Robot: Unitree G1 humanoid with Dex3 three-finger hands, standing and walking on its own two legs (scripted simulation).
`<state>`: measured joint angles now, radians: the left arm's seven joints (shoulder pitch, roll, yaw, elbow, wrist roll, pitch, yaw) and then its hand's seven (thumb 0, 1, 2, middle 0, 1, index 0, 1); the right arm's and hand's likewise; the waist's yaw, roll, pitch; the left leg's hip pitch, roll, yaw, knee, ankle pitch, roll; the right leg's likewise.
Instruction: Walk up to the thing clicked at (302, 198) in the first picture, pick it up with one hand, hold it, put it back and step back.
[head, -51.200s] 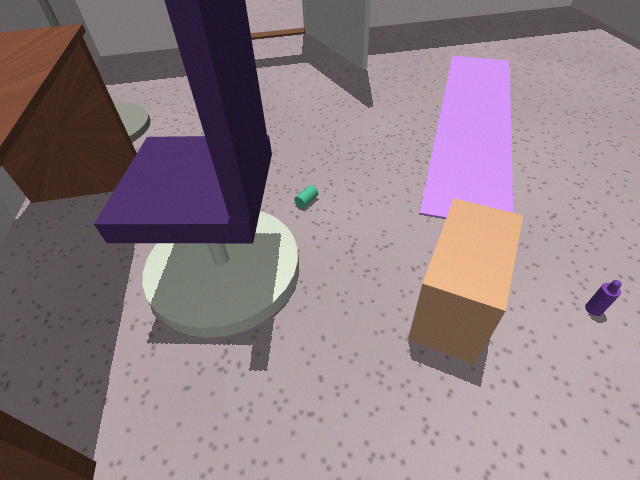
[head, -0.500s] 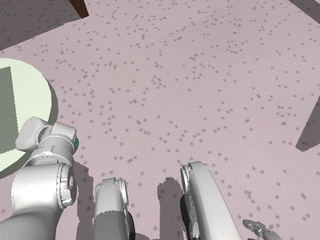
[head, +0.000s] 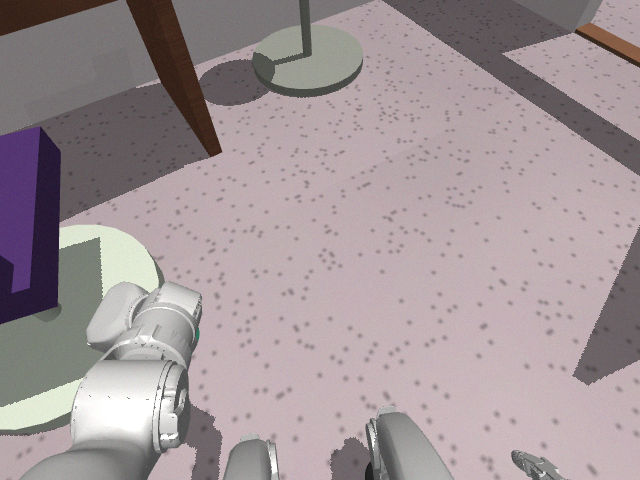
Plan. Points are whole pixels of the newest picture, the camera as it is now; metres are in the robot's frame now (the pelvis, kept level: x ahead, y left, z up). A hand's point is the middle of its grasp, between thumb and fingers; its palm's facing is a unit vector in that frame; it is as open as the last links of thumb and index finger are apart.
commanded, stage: lift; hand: left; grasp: from above
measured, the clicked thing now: (157, 331) +0.38 +0.24 -0.09
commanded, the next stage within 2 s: hold in 0.42 s
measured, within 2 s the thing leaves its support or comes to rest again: neither
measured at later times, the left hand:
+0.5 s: hand (121, 313) +0.36 +0.24 +0.02, palm faces -0.15 -0.43 -0.89, open 12.8 cm
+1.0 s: hand (112, 288) +0.38 +0.23 +0.05, palm faces -0.13 -0.43 -0.89, open 12.7 cm
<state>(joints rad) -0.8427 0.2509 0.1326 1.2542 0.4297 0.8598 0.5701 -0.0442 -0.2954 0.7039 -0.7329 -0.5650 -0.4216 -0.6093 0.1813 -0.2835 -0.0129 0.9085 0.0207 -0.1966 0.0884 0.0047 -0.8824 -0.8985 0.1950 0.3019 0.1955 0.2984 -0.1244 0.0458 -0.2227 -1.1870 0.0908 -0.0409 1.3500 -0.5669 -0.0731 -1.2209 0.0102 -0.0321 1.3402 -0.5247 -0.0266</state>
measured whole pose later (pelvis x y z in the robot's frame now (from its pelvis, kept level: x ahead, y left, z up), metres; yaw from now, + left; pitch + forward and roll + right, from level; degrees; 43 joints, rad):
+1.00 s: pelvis +0.05 +0.01 +0.10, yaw +0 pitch +11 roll +0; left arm -0.72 0.12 0.04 1.14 0.41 0.94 0.59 -0.06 -0.27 0.69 -0.73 -0.60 -0.38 -0.65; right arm 0.18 -0.27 -0.02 0.90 0.00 -0.13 0.13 0.01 -0.88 -0.90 0.20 0.30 0.20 0.30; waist -0.06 0.04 -0.13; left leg -0.57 0.07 0.01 0.81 -0.43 -0.05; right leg -0.61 -0.01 -0.01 0.82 -0.40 0.00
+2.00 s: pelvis +0.05 +0.01 +0.12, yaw +0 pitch +7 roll +0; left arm -0.68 0.10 0.00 1.02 0.40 1.02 0.57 -0.07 -0.27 0.69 -0.75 -0.59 -0.39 -0.65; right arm 0.12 -0.28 -0.01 0.85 0.01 -0.12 0.13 0.01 -0.89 -0.90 0.19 0.30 0.20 0.30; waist -0.03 0.04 -0.09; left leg -0.43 0.07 0.01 0.67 -0.36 -0.05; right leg -0.47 -0.01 -0.01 0.69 -0.34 -0.01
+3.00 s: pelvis +0.03 +0.01 +0.07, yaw +0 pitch +19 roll +0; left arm -0.87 0.20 0.15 1.45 0.49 0.79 0.71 -0.06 -0.22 0.67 -0.72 -0.64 -0.34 -0.66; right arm 0.15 -0.28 -0.04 0.90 -0.06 -0.19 0.15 0.00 -0.85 -0.89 0.20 0.30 0.20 0.30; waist -0.09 -0.03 -0.15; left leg -0.89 0.08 -0.01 1.01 -0.46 -0.06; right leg -0.92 0.01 -0.01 1.00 -0.42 -0.01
